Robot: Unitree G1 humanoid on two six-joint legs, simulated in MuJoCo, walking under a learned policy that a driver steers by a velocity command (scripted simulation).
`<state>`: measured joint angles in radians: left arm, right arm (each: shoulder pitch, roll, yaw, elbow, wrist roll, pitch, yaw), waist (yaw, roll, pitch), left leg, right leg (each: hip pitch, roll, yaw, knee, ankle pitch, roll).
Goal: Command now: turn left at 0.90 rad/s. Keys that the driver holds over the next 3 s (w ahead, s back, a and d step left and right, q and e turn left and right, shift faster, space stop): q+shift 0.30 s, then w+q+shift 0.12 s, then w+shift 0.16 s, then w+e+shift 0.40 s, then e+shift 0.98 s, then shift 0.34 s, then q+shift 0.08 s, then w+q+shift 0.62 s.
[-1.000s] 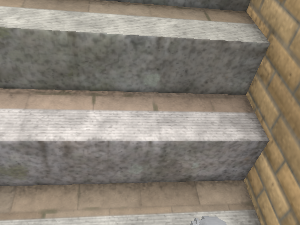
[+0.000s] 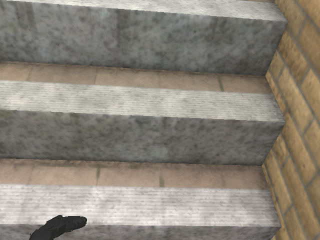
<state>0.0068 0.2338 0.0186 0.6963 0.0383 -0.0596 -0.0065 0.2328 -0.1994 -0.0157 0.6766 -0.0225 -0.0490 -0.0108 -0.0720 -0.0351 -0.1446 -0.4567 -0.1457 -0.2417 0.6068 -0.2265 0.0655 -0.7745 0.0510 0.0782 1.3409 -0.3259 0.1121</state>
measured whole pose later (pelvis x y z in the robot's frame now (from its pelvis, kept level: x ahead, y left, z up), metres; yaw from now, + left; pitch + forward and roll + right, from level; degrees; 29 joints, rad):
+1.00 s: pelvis +0.18 +0.14 +0.08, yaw +22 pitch +2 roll +2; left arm 0.31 0.19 0.12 0.79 -0.02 -0.16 -0.02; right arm -0.03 -0.16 -0.05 0.61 -0.03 -0.02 0.01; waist 0.06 -0.01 0.10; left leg -0.81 0.14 0.23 1.22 -0.44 0.07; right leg -0.48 -0.06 0.18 1.56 0.07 -0.07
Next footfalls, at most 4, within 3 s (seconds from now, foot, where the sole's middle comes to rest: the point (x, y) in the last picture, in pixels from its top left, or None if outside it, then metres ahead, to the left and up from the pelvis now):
0.32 right None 0.08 -0.20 -0.77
0.86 left None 0.28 0.30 -0.58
1.46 right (113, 223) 0.44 0.10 -0.35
2.02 left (39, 102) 0.69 0.32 -0.13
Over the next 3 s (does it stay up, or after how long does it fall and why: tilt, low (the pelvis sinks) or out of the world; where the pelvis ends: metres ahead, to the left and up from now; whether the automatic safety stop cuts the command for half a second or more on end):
stays up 0.61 0.33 0.46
